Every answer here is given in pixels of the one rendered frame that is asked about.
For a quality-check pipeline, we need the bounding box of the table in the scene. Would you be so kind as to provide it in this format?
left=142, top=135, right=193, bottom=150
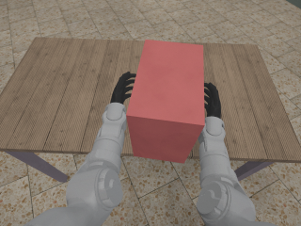
left=0, top=37, right=301, bottom=183

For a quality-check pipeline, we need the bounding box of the robot right upper arm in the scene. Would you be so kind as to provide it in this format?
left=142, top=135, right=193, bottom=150
left=196, top=181, right=277, bottom=226

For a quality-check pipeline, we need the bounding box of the left robot forearm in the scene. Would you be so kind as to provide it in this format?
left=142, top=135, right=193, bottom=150
left=66, top=102, right=127, bottom=199

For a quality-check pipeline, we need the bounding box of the right robot hand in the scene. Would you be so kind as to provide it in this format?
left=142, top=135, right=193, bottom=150
left=204, top=82, right=221, bottom=119

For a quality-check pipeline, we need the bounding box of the left robot hand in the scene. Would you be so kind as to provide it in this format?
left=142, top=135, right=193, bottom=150
left=110, top=72, right=136, bottom=104

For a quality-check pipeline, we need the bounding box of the carton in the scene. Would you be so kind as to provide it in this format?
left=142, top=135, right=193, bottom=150
left=126, top=40, right=205, bottom=164

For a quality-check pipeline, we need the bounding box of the robot left upper arm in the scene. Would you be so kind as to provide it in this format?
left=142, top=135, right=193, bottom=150
left=23, top=167, right=123, bottom=226

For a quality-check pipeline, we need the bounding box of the right robot forearm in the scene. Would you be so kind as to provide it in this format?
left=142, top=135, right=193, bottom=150
left=198, top=116, right=247, bottom=196

